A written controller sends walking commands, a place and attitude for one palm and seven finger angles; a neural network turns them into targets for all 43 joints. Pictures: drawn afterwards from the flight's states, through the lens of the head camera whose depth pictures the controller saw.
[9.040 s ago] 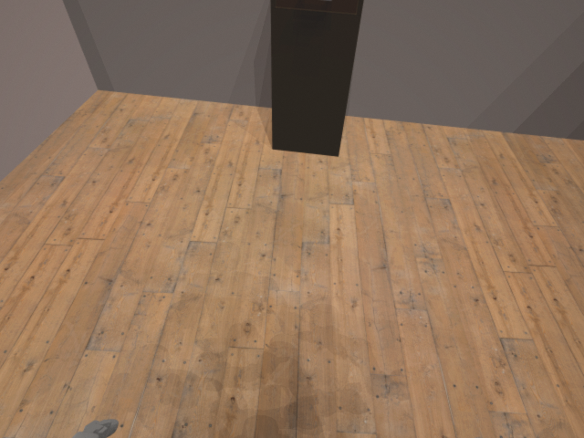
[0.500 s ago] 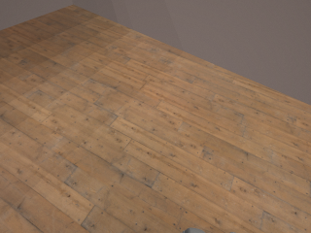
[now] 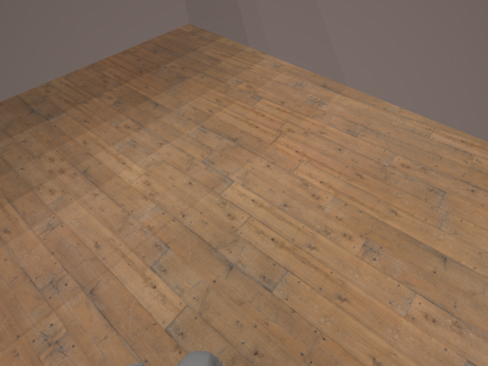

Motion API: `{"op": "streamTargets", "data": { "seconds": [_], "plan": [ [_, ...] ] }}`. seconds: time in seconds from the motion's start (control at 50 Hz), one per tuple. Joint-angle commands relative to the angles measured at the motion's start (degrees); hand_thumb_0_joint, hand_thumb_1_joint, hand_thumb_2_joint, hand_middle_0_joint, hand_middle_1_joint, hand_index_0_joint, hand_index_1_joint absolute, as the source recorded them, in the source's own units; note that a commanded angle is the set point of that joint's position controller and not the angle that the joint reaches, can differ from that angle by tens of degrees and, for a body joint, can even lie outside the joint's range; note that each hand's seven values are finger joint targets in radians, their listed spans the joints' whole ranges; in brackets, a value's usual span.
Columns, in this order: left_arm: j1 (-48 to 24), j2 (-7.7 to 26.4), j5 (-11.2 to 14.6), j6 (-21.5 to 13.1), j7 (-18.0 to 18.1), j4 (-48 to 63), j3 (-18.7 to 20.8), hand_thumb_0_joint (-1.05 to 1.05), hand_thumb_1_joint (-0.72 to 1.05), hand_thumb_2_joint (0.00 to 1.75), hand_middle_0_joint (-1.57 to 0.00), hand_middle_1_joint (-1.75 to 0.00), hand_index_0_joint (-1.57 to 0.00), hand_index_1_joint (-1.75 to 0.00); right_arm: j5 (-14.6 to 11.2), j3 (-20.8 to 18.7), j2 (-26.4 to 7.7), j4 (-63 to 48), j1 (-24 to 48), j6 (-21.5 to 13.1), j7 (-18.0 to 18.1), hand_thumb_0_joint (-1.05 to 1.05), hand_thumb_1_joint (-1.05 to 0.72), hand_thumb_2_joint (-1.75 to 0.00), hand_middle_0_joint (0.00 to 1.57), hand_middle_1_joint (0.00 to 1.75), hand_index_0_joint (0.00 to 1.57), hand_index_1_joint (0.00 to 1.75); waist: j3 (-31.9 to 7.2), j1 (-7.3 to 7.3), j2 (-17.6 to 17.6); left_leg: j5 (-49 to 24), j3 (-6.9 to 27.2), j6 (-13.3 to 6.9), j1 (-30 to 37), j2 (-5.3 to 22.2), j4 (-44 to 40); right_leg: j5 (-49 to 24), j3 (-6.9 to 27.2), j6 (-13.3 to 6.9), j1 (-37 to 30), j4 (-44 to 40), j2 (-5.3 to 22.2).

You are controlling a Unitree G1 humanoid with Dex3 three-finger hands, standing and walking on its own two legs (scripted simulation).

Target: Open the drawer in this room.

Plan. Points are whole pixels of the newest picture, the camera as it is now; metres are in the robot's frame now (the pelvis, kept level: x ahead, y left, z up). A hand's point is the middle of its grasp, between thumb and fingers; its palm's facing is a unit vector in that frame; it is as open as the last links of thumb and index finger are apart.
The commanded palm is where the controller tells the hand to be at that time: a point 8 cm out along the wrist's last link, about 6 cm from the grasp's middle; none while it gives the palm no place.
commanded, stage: turn or walk to find it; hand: left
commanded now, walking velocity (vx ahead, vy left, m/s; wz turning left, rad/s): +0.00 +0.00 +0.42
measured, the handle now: out of the picture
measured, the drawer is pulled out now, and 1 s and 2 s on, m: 0.00 0.00 0.00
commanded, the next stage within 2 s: none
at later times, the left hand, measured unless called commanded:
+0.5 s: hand out of the picture -0.02 +0.28 -0.17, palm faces +0.25 -0.94 -0.25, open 7.4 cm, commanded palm none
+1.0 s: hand out of the picture -0.05 +0.20 -0.15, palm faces +0.43 -0.87 -0.26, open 7.3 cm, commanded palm none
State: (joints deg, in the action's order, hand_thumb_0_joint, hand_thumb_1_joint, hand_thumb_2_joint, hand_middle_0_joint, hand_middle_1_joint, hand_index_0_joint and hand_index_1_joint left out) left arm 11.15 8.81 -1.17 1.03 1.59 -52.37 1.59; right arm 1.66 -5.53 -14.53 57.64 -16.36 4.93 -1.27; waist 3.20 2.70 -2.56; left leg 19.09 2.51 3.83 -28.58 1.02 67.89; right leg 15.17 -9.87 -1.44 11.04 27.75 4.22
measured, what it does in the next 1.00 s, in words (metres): steps on the spot, turning left: left foot, then right foot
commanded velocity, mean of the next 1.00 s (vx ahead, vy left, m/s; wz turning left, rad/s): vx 0.00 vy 0.00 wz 0.42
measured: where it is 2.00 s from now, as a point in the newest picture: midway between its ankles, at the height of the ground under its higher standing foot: outside the picture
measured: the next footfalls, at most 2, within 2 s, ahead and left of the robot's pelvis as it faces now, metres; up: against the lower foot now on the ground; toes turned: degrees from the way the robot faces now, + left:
left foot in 0.22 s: +0.00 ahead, +0.16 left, +0.00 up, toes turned +11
right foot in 0.72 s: +0.03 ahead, -0.07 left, +0.00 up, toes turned +13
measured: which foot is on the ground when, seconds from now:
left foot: up 0.00-0.20, down 0.22-0.72, up 0.74-1.00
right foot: down 0.00-0.22, up 0.24-0.70, down 0.72-1.00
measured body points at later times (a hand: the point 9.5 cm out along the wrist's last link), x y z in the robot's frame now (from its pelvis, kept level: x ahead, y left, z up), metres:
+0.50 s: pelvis -0.03 +0.06 +0.00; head -0.01 +0.08 +0.45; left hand -0.03 +0.33 -0.15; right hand +0.12 -0.16 -0.13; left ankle -0.04 +0.15 -0.74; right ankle -0.02 -0.10 -0.66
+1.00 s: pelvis -0.05 -0.01 +0.00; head -0.02 -0.02 +0.45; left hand -0.07 +0.24 -0.13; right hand +0.07 -0.24 -0.16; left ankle -0.14 +0.13 -0.65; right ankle -0.01 -0.08 -0.74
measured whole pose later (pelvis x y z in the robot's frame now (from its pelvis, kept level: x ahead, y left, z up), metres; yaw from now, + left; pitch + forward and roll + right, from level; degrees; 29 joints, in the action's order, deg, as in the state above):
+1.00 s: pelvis -0.05 -0.01 +0.00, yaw +25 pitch -2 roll +2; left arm 11.8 8.6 -1.3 0.6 1.7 -52.8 1.9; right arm 1.6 -5.3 -14.6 58.1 -15.3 4.9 -1.1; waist 3.7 1.9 -2.0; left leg 20.6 2.3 4.1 -26.5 1.7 65.3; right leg 15.1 -11.4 -2.2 11.5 28.2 4.8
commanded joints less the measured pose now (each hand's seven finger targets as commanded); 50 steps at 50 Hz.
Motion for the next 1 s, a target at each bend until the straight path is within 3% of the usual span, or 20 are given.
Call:
{"op": "streamTargets", "data": {
  "seconds": [0.0,0.1,0.16,0.18,0.2,0.22,0.24,0.26,0.32,0.42,0.56,0.62,0.66,0.68,0.7,0.72,0.74,0.8,0.84,0.98],
  "plan": [
    [2.07,12.21,-0.24,-1.45,0.59,2.86,3.13,0.0,0.9,0.9,-0.2,-0.3,-0.2,-0.3,-0.41,0.01,-2.68,-4.76,4.41,-1.18,0.24,0.0,-0.9,-0.9,0.2,0.3,0.2,0.3,-0.1,-3.92,11.42,3.59,-2.19,0.95,-2.61,1.65,-6.85,-7.48,10.33,-5.83,-2.97,-11.77,15.31],
    [5.25,14.98,-0.82,-1.14,0.34,1.03,4.13,0.0,0.9,0.9,-0.2,-0.3,-0.2,-0.3,-1.21,1.27,-1.37,-6.15,7.8,-2.61,0.49,0.0,-0.9,-0.9,0.2,0.3,0.2,0.3,-4.24,-5.95,13.92,8.76,-6.1,0.02,4.83,0.81,-24.43,-23.9,8.76,-7.29,-7.37,-5.11,17.09],
    [3.63,14.98,-0.19,-0.72,0.11,0.39,4.25,0.0,0.9,0.9,-0.2,-0.3,-0.2,-0.3,-1.24,1.27,-2.21,-4.89,2.66,-3.47,0.74,0.0,-0.9,-0.9,0.2,0.3,0.2,0.3,-7.47,-2.71,11.5,-3.52,-7.37,-0.95,15.21,-0.11,-40.79,-24.43,4.06,-2.77,-4.94,2.87,14.94],
    [3.81,13.61,0.41,-0.28,-0.01,0.72,3.91,0.0,0.9,0.9,-0.2,-0.3,-0.2,-0.3,-1.14,0.75,-4.78,-4.44,0.7,-3.96,0.7,0.0,-0.9,-0.9,0.2,0.3,0.2,0.3,-8.75,-1.39,4.98,-11.93,-4.44,-1.95,23.4,2.46,-46.49,-17.44,1.5,0.3,1.42,9.19,12.61],
    [4.26,9.92,0.81,0.09,-0.29,2.38,3.26,0.0,0.9,0.9,-0.2,-0.3,-0.2,-0.3,-0.63,-0.58,-10.34,-4.76,-0.88,-4.52,1.01,0.0,-0.9,-0.9,0.2,0.3,0.2,0.3,-9.44,-0.4,-11.68,-28.61,13.57,-7.62,31.23,16.19,-48.72,5.04,-1.19,4.8,16.39,20.22,5.3],
    [0.35,8.42,0.39,0.66,-0.22,3.9,2.06,0.0,0.9,0.9,-0.2,-0.3,-0.2,-0.3,-0.68,-1.23,-13.84,-4.25,-2.95,-3.9,1.47,0.0,-0.9,-0.9,0.2,0.3,0.2,0.3,-7.98,1.26,-14.94,-40.48,18.35,-13.79,27.95,22.94,-48.95,22.48,2.79,5.76,20.33,28.67,2.41],
    [-1.53,9.51,0.21,1.18,-0.21,4.1,2.27,0.0,0.9,0.9,-0.2,-0.3,-0.2,-0.3,-0.51,-0.92,-12.91,-4.32,-2.23,-3.69,1.72,0.0,-0.9,-0.9,0.2,0.3,0.2,0.3,-6.14,1.07,-8.15,-36.84,14.13,-14.76,24.43,22.89,-48.6,19.54,6.13,5.08,19.46,33.35,3.58],
    [-1.97,8.7,0.0,1.53,-0.07,2.9,2.56,0.0,0.9,0.9,-0.2,-0.3,-0.2,-0.3,-0.34,-0.38,-10.72,-4.28,0.01,-4.09,2.3,0.0,-0.9,-0.9,0.2,0.3,0.2,0.3,-4.71,0.56,-11.6,-34.22,13.15,-13.34,21.83,18.99,-49.58,16.58,8.15,5.32,20.26,34.85,3.63],
    [-0.1,9.85,0.21,1.26,-0.89,0.84,3.03,0.0,0.9,0.9,-0.2,-0.3,-0.2,-0.3,-0.49,0.96,-8.04,-6.1,6.0,-4.23,2.56,0.0,-0.9,-0.9,0.2,0.3,0.2,0.3,-1.51,-2.14,-8.87,-31.64,7.43,-11.55,20.09,12.94,-49.15,8.49,8.3,5.63,20.03,37.57,2.5],
    [-0.22,9.57,0.3,1.12,-0.76,1.03,2.8,0.0,0.9,0.9,-0.2,-0.3,-0.2,-0.3,-0.7,0.61,-8.31,-6.09,3.33,-4.55,2.48,0.0,-0.9,-0.9,0.2,0.3,0.2,0.3,-4.51,-1.54,-4.45,-33.3,9.09,-12.49,24.85,12.63,-48.84,7.05,8.53,6.84,19.84,33.86,1.53],
    [-3.79,8.38,0.6,0.85,-0.41,3.52,2.32,0.0,0.9,0.9,-0.2,-0.3,-0.2,-0.3,-0.12,0.0,-8.49,-6.29,2.38,-3.91,2.2,0.0,-0.9,-0.9,0.2,0.3,0.2,0.3,-4.52,-0.44,-5.84,-29.8,15.05,-14.1,22.6,12.61,-47.91,11.04,8.69,6.19,14.95,21.47,-0.46],
    [-1.1,8.01,0.97,0.3,-0.24,3.19,2.32,0.0,0.9,0.9,-0.2,-0.3,-0.2,-0.3,-0.04,-0.28,-8.65,-6.76,3.87,-3.63,2.01,0.0,-0.9,-0.9,0.2,0.3,0.2,0.3,-5.5,-1.81,-6.69,-31.26,16.24,-13.22,18.77,11.06,-45.63,8.34,7.66,5.44,7.64,11.17,-2.23],
    [3.03,8.71,1.02,-0.32,-0.09,2.19,2.64,0.0,0.9,0.9,-0.2,-0.3,-0.2,-0.3,-0.48,-0.27,-7.87,-7.12,5.26,-3.53,1.84,0.0,-0.9,-0.9,0.2,0.3,0.2,0.3,-6.35,-4.18,-4.45,-24.35,15.63,-10.7,12.09,8.56,-42.52,-1.63,7.25,5.07,-2.56,-0.91,-2.09],
    [5.12,10.95,0.65,-0.94,0.11,1.82,3.08,0.0,0.9,0.9,-0.2,-0.3,-0.2,-0.3,-0.94,-0.08,-5.88,-7.31,4.85,-3.6,1.6,0.0,-0.9,-0.9,0.2,0.3,0.2,0.3,-7.63,-4.93,0.77,-14.97,12.97,-7.58,6.13,4.95,-38.28,-5.59,10.95,4.25,-10.29,-7.93,2.06],
    [6.09,16.15,-0.36,-1.5,0.61,1.85,4.15,0.0,0.9,0.9,-0.2,-0.3,-0.2,-0.3,-1.34,0.55,-1.93,-8.34,4.16,-3.65,1.27,0.0,-0.9,-0.9,0.2,0.3,0.2,0.3,-7.41,-5.38,16.95,3.55,3.36,-3.21,-4.23,-3.25,-26.37,-7.62,25.3,-0.81,-15.59,-11.35,16.34],
    [5.7,18.02,-0.18,-1.2,0.62,2.89,4.15,0.0,0.9,0.9,-0.2,-0.3,-0.2,-0.3,-0.92,-0.02,-3.51,-9.36,5.91,-3.13,1.42,0.0,-0.9,-0.9,0.2,0.3,0.2,0.3,-5.26,-6.06,18.59,15.08,1.78,-2.33,-4.28,-4.23,-13.79,-10.78,30.07,-6.64,-6.4,-12.92,24.36],
    [2.3,15.65,0.11,-0.96,0.88,3.77,3.97,0.0,0.9,0.9,-0.2,-0.3,-0.2,-0.3,-0.55,-0.58,-4.81,-8.53,5.46,-2.31,1.28,0.0,-0.9,-0.9,0.2,0.3,0.2,0.3,-3.27,-4.52,12.88,12.04,3.84,-2.46,-2.95,-2.37,-5.93,-5.29,25.87,-8.13,-0.67,-14.12,22.72],
    [-4.44,11.29,0.39,-1.29,0.44,5.32,2.77,0.0,0.9,0.9,-0.2,-0.3,-0.2,-0.3,-0.16,-0.73,-3.92,-4.61,1.76,-1.28,0.37,0.0,-0.9,-0.9,0.2,0.3,0.2,0.3,1.32,-1.04,10.34,2.59,1.83,-1.43,-3.01,-0.52,3.35,-1.5,15.04,-4.12,4.12,-13.79,13.96],
    [-3.44,10.32,0.36,-1.71,0.44,4.81,2.48,0.0,0.9,0.9,-0.2,-0.3,-0.2,-0.3,-0.32,-0.51,-3.26,-3.75,0.03,-1.29,0.17,0.0,-0.9,-0.9,0.2,0.3,0.2,0.3,0.2,-0.83,10.62,-0.23,0.79,-0.54,-3.46,-0.21,3.65,-6.34,10.9,-3.48,1.41,-12.61,12.46],
    [3.56,12.26,-0.33,-1.71,0.59,1.99,3.29,0.0,0.9,0.9,-0.2,-0.3,-0.2,-0.3,-0.54,0.31,-2.27,-4.68,5.49,-1.4,0.35,0.0,-0.9,-0.9,0.2,0.3,0.2,0.3,-1.48,-4.38,11.31,4.7,-2.24,0.93,-1.85,1.6,-8.91,-13.83,9.56,-6.12,-5.58,-10.45,15.66]
  ]
}}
